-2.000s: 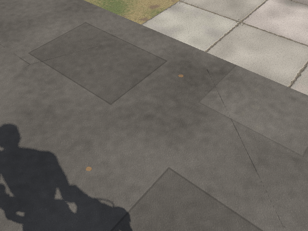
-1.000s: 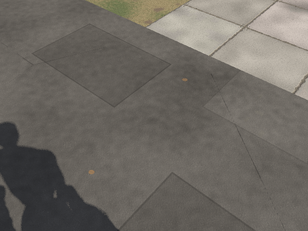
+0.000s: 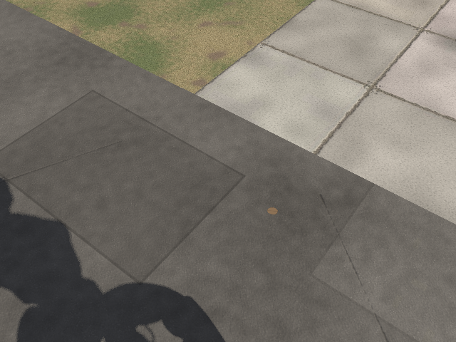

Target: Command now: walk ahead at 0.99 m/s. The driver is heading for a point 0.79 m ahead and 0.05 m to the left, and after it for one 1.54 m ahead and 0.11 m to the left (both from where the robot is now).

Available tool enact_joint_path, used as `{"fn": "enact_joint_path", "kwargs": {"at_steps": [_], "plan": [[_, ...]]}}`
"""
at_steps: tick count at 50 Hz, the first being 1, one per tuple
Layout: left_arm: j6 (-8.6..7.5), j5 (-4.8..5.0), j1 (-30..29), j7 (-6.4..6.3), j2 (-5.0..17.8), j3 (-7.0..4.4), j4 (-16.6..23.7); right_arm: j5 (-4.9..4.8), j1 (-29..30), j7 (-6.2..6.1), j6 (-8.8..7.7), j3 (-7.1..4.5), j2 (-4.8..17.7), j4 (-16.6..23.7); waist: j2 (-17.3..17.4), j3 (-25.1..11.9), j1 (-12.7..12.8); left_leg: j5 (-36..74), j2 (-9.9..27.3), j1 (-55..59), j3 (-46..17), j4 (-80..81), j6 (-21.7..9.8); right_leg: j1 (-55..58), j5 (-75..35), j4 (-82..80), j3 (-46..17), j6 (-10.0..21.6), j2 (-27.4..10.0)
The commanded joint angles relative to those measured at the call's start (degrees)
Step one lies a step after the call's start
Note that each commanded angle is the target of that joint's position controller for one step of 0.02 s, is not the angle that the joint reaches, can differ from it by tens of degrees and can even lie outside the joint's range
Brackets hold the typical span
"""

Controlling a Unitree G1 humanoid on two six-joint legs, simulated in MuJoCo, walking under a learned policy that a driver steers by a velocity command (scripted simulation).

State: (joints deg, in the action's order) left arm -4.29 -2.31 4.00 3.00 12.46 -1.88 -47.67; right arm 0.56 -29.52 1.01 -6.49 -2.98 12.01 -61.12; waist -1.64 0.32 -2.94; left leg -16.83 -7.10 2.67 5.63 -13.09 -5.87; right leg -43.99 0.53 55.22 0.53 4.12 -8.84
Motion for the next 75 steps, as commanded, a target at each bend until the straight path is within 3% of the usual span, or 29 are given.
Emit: {"fn": "enact_joint_path", "kwargs": {"at_steps": [1,5,8,9,10,11,12,14,18,23,27,30,32,33,34,35,36,38,45,51,54,55,56,57,59,63,67,72,75], "plan": [[-0.62,0.89,-9.08,0.92,0.68,1.17,5.62,-1.09,1.64,-0.23,-2.17,-0.1,5.41,4.1,2.48,11.03,0.71,26.25,13.04,-17.34,-6.43,15.21,-3.73,11.77,-10.38,-15.37,6.45,0.25,3.29],[-0.7,1.01,-9.64,-0.16,3.73,0.61,6.32,-0.51,-1.33,-1.18,-1.73,-0.26,9.67,3.26,5.84,5.66,1.58,64.29,15.61,3.28,-3.0,7.72,-1.37,15.16,-7.6,-23.66,9.47,3.27,9.94],[-0.47,1.21,12.28,-2.22,9.53,-1.97,0.66,1.73,1.56,-2.86,0.63,-1.34,13.63,3.26,10.51,-7.59,13.22,76.73,18.33,6.09,-2.51,-22.0,-1.11,36.29,4.42,-24.64,6.65,6.03,13.51],[-0.17,0.43,23.35,-3.24,12.25,-3.33,-2.42,1.94,4.26,-2.9,1.03,-1.45,12.89,4.07,9.4,-11.95,18.5,64.8,16.27,-3.09,-1.77,-39.17,-1.38,49.51,9.22,-24.86,3.11,7.53,9.36],[-0.05,-1.25,27.84,-3.94,16.93,-4.62,-3.35,0.99,2.49,-1.71,0.62,0.08,4.42,6.59,-3.97,-17.03,14.82,16.98,8.49,-22.76,-2.42,-62.82,-1.12,64.38,22.27,-23.59,-16.56,10.45,-5.85],[-0.11,-1.05,25.2,-2.62,16.42,-4.94,-3.54,-2.71,-2.87,-0.83,-0.61,0.36,3.46,8.12,-13.89,-24.15,9.55,-9.35,1.65,-39.24,-10.84,-76.53,-0.81,72.99,29.96,-35.87,-47.83,17.03,-14.41],[-0.5,-0.26,18.77,-1.96,12.06,-4.49,-3.31,-2.06,5.12,-1.53,-0.77,-0.05,6.84,9.65,-4.41,-14.16,8.71,-2.09,7.19,-44.62,-11.91,-74.65,-2.31,65.45,30.34,-39.24,-40.39,14.19,-10.52],[-1.61,-0.31,14.44,-1.69,5.59,-2.93,-4.69,-0.67,11.51,-1.04,-0.56,0.28,5.5,11.04,5.27,-2.47,5.45,2.55,10.99,-42.25,-11.27,-67.13,-1.97,47.48,18.93,-42.03,-25.56,11.09,-6.37],[-3.38,1.68,16.79,-2.45,4.21,-1.64,-8.05,2.08,14.47,1.43,2.49,1.41,2.0,13.96,0.59,4.68,0.26,2.84,15.16,-41.12,-9.63,-57.92,1.4,32.83,14.8,-48.52,-13.61,8.32,-1.17],[-4.67,2.67,20.04,-1.67,6.42,-1.69,-7.94,1.43,30.55,2.69,1.72,2.93,2.96,20.56,1.13,9.77,3.02,22.58,14.02,-34.92,-0.7,-29.54,2.19,27.24,-8.43,-54.67,-1.47,6.43,4.49],[-4.66,2.72,24.54,-2.35,10.52,-1.99,-9.33,0.87,34.2,2.2,1.46,2.58,5.58,21.74,-0.53,7.45,4.3,27.54,9.08,-31.1,2.45,-18.48,-0.82,44.34,-33.38,-54.62,0.93,4.92,0.9],[-2.56,0.46,23.91,-3.89,14.45,-2.78,-9.55,1.05,19.78,0.46,1.66,0.51,10.3,18.18,-5.92,-4.3,-3.77,14.37,3.21,-16.6,1.69,-19.25,-3.13,52.72,-58.08,-31.52,1.86,3.39,-1.9],[-1.34,-0.31,21.21,-4.42,12.03,-2.54,-8.19,1.98,-2.75,-1.6,2.36,-2.12,16.01,11.95,-3.15,-15.34,-12.98,-0.62,12.12,8.27,-7.97,-21.19,-5.42,37.87,-36.87,4.35,2.59,3.15,1.94],[-1.88,2.73,30.69,-2.46,0.47,-0.08,-5.89,3.88,-0.55,-1.31,2.08,-3.5,21.06,11.79,18.1,-22.0,-2.38,-14.5,29.71,25.02,-41.43,-13.47,-13.61,12.33,24.02,29.24,-0.89,0.73,13.03],[-2.88,3.11,25.49,-2.92,7.1,-1.12,-5.12,1.97,1.8,-0.15,2.32,-3.45,16.95,12.01,10.96,-22.3,-4.71,-17.99,28.2,23.48,-53.24,-3.64,-12.65,5.52,23.65,32.73,-6.97,2.85,12.26],[-3.09,3.3,17.64,-3.28,7.82,-1.28,-2.86,1.84,7.56,-0.02,1.67,-2.8,13.7,11.69,6.85,-10.18,-2.68,-10.57,26.05,13.72,-41.55,-2.59,-10.58,1.85,16.48,30.08,-6.11,3.07,8.3],[-3.13,2.46,14.68,-3.15,7.31,-0.92,-2.23,1.84,9.36,0.26,1.13,-2.09,10.1,11.08,0.48,-5.55,-1.39,-2.95,24.12,4.97,-34.27,-1.84,-9.53,3.62,13.97,26.19,-5.7,3.1,6.39],[-1.62,0.7,14.68,-1.99,4.87,-0.36,-1.38,1.73,9.97,-0.21,0.5,-0.63,5.79,9.15,1.24,-1.55,3.31,0.92,19.63,-7.39,-24.84,0.76,-6.74,9.11,13.11,21.03,-6.22,2.34,3.98],[-0.3,-0.17,-3.69,0.5,3.08,1.9,6.62,-0.63,4.79,0.27,-1.72,-0.34,6.99,6.91,3.22,8.72,2.85,22.05,11.68,-17.3,-7.93,10.36,-4.49,7.46,-2.84,-7.16,2.91,-0.92,1.44],[-0.91,0.46,-7.95,-0.43,6.34,1.73,8.38,-0.62,-0.81,-0.87,-1.66,-0.77,12.48,4.85,5.65,4.53,2.37,64.49,15.99,2.53,-3.86,6.53,-1.53,17.34,-7.47,-24.31,8.41,3.2,9.77],[-0.48,0.52,18.26,-2.61,11.92,-1.2,0.89,1.47,3.12,-2.51,0.87,-1.52,15.55,5.11,8.53,-9.97,15.81,70.54,16.92,1.27,-2.54,-27.57,-0.84,42.87,3.64,-24.94,5.62,5.97,12.32],[-0.03,-0.35,28.05,-3.71,16.02,-2.78,-1.11,1.82,3.64,-2.4,1.01,-0.95,12.3,6.36,5.16,-15.63,18.52,51.97,13.64,-10.02,-2.36,-48.18,-1.24,55.67,17.42,-21.62,-4.29,7.68,2.97],[0.06,-1.1,25.85,-3.32,20.0,-4.15,-0.76,-1.94,-4.57,-0.79,0.09,0.97,2.74,8.64,-16.93,-24.41,9.03,-5.69,1.59,-33.81,-5.72,-74.94,1.95,72.17,29.26,-30.86,-40.33,16.39,-14.43],[0.34,0.04,21.76,-2.23,16.33,-4.24,-0.22,-1.74,0.05,-1.32,-0.53,0.18,8.88,9.5,-6.8,-22.68,10.42,-5.27,4.04,-42.73,-11.53,-77.99,-0.24,70.63,31.97,-37.95,-47.09,16.7,-12.68],[-0.81,0.1,16.6,-2.11,9.18,-2.83,-2.16,-0.75,10.29,-1.25,-0.72,0.59,7.87,12.39,3.95,-4.86,7.27,0.56,9.75,-44.7,-10.86,-69.52,-0.66,51.5,18.89,-40.64,-29.51,13.15,-8.62],[-3.05,0.83,15.63,-2.61,5.51,-1.35,-4.92,1.26,10.42,1.12,3.01,1.57,3.64,13.41,1.08,2.96,0.33,1.61,14.05,-38.67,-11.89,-59.39,1.26,32.22,16.82,-48.1,-13.42,7.55,-3.57],[-4.72,1.4,16.55,-1.71,6.04,-1.11,-5.27,1.13,22.6,1.97,3.32,2.19,4.05,18.57,0.64,9.13,1.55,16.04,13.54,-40.67,-7.0,-42.81,1.79,27.57,-6.35,-51.81,2.27,4.24,1.55],[-5.19,3.31,22.4,-2.91,9.87,-0.78,-7.87,1.57,25.86,2.59,1.07,3.19,3.44,18.32,-0.96,5.42,2.9,32.08,5.0,-25.15,2.88,-18.82,-0.05,36.99,-38.81,-46.38,7.18,1.42,1.6],[-2.97,2.69,19.81,-4.43,12.6,-1.25,-7.8,2.96,7.0,0.97,0.48,1.34,8.23,11.66,-5.48,-5.04,-5.71,28.24,1.87,-8.12,0.1,-15.67,-2.61,42.54,-46.73,-21.04,7.78,-0.86,1.15]]}}
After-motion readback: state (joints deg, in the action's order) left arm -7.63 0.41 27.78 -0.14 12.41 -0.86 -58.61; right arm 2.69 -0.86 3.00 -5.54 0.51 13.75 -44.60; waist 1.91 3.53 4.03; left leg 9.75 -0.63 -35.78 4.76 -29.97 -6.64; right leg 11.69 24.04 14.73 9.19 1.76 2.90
